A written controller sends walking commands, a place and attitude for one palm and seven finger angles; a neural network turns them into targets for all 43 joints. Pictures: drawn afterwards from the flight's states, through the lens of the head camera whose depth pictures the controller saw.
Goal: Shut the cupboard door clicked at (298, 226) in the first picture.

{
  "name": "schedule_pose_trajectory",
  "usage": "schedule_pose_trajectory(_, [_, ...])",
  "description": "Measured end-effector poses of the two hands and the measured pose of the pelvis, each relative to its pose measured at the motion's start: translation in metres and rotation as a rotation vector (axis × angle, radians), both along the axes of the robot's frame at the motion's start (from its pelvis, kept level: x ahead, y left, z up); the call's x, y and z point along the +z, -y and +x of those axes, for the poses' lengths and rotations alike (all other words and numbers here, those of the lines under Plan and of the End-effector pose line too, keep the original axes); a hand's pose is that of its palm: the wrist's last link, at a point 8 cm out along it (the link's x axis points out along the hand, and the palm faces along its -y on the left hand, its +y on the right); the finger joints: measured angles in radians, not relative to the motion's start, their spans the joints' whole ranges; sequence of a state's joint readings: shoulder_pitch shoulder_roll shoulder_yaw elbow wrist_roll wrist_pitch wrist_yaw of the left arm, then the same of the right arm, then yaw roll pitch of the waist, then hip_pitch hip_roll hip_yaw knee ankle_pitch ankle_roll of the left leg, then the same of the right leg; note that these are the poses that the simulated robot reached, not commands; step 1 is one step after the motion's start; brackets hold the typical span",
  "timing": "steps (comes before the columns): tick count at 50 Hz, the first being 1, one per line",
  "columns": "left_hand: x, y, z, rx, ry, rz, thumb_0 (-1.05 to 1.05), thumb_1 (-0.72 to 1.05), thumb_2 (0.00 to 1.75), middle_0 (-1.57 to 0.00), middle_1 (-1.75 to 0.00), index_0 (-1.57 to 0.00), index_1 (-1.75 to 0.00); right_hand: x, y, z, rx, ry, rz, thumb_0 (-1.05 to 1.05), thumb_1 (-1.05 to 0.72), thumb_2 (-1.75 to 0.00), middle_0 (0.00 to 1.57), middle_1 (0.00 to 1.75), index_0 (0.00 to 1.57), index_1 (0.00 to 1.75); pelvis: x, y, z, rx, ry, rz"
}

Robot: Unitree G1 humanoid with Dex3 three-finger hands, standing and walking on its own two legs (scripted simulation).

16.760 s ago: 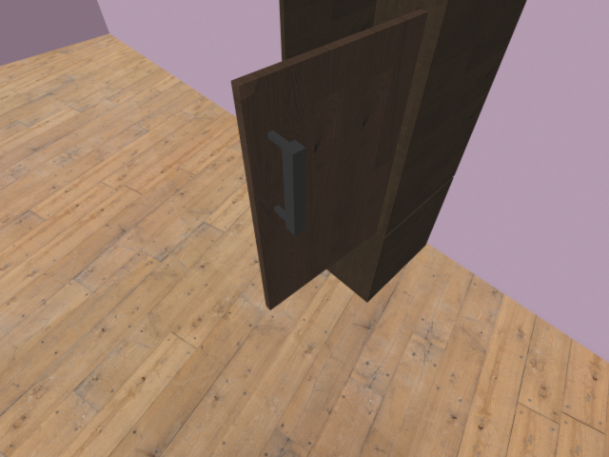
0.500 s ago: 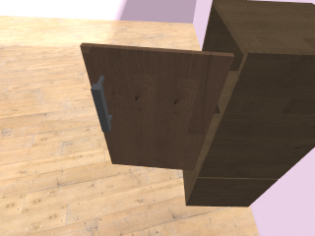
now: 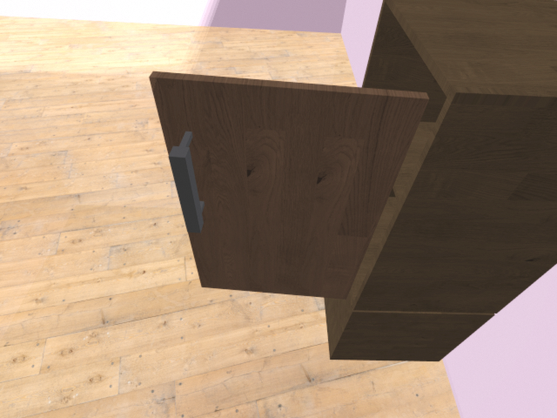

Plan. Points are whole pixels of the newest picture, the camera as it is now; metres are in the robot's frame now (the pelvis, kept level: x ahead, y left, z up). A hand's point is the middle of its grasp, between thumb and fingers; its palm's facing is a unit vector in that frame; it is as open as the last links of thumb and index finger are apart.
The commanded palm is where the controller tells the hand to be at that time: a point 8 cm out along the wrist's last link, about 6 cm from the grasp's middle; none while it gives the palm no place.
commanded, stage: raise the hand and make a fist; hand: left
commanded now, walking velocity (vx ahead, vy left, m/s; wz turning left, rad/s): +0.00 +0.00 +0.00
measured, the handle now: (191, 184) +0.46 +0.18 +0.07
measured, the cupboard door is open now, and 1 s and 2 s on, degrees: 86 86 86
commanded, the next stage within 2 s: bring the fist close to the handle in 2.00 s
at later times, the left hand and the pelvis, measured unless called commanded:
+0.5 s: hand (176, 413) +0.14 +0.15 -0.06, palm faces -0.01 -1.00 +0.03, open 6.2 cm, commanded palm +0.12 +0.22 -0.03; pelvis -0.03 -0.02 -0.08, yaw +3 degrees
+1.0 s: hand (155, 364) +0.18 +0.18 +0.01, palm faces +0.02 -1.00 -0.05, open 3.8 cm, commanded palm +0.15 +0.23 +0.02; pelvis +0.00 -0.02 -0.06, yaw +4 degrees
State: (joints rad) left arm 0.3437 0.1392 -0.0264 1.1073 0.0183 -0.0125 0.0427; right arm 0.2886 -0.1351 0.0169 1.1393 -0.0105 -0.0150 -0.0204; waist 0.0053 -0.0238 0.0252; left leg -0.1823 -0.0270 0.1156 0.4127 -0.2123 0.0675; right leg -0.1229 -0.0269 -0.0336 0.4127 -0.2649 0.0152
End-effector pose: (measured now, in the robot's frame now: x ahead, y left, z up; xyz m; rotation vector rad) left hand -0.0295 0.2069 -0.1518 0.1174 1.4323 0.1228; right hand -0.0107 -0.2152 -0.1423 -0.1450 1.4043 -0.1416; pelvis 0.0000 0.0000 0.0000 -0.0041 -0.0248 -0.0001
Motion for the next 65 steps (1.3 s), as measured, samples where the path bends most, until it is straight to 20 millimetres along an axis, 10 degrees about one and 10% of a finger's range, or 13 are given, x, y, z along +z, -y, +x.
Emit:
schedule_pose_trajectory(6, [0.003, -0.008, 0.016, 0.049, 0.061, 0.001, 0.0, 0.91, 0.9, -0.19, -0.3, -0.2, -0.3, 0.002, -0.002, 0.004, 0.007, 0.035, -0.02, 0.01, -0.92, -0.9, 0.2, 0.3, 0.2, 0.3, -0.002, -0.005, -0.001, 0.012, -0.004, -0.007])
schedule_pose_trajectory(11, [0.093, -0.038, 0.118, 0.048, 0.722, 0.131, 0.04, 0.97, 0.9, -0.21, -0.32, -0.21, -0.31, 0.018, 0.018, 0.044, 0.046, 0.416, -0.07, 0.02, -0.93, -0.9, 0.2, 0.3, 0.2, 0.3, -0.011, -0.004, -0.009, 0.05, -0.021, 0.012])
schedule_pose_trajectory(17, [0.15, -0.011, 0.195, -0.038, 1.371, -0.043, 0.02, 0.95, 0.9, -0.27, -0.39, -0.27, -0.38, 0.025, 0.041, 0.116, 0.156, 0.722, -0.084, 0.02, -0.92, -0.9, 0.2, 0.3, 0.2, 0.3, -0.041, 0.0, -0.025, 0.066, -0.129, 0.004])
schedule_pose_trajectory(25, [0.095, 0.002, 0.153, -0.106, 1.326, -0.157, 0.01, 0.91, 0.9, -0.41, -0.53, -0.41, -0.53, 0.041, 0.042, 0.201, 0.251, 0.933, -0.104, 0.02, -0.91, -0.9, 0.2, 0.3, 0.2, 0.3, -0.083, 0.017, -0.027, 0.061, -0.201, -0.008])
schedule_pose_trajectory(31, [0.123, -0.023, 0.13, -0.044, 1.388, 0.018, 0.02, 0.9, 0.9, -0.52, -0.65, -0.52, -0.65, 0.031, 0.014, 0.232, 0.336, 0.959, -0.039, 0.01, -0.91, -0.9, 0.2, 0.3, 0.2, 0.3, -0.088, 0.025, -0.021, 0.097, -0.218, -0.05])
schedule_pose_trajectory(39, [0.137, -0.006, 0.179, -0.179, 1.358, -0.128, 0.01, 0.9, 0.9, -0.66, -0.81, -0.66, -0.81, 0.0, -0.003, 0.212, 0.266, 0.825, 0.049, 0.01, -0.91, -0.9, 0.2, 0.3, 0.21, 0.3, -0.08, 0.027, -0.014, 0.092, -0.237, -0.052])
schedule_pose_trajectory(49, [0.165, -0.023, 0.192, -0.13, 1.362, -0.066, 0.01, 0.9, 0.9, -0.84, -1.01, -0.84, -1.0, 0.005, 0.028, 0.173, 0.161, 0.706, -0.031, 0.02, -0.91, -0.9, 0.2, 0.3, 0.21, 0.3, -0.061, 0.019, 0.002, 0.074, -0.224, -0.03])
schedule_pose_trajectory(65, [0.193, -0.033, 0.203, -0.149, 1.424, -0.047, 0.01, 0.9, 0.9, -1.14, -1.33, -1.14, -1.32, 0.042, 0.015, 0.206, 0.194, 0.854, -0.034, 0.02, -0.91, -0.9, 0.2, 0.3, 0.2, 0.3, -0.047, 0.009, 0.005, 0.08, -0.167, -0.033])
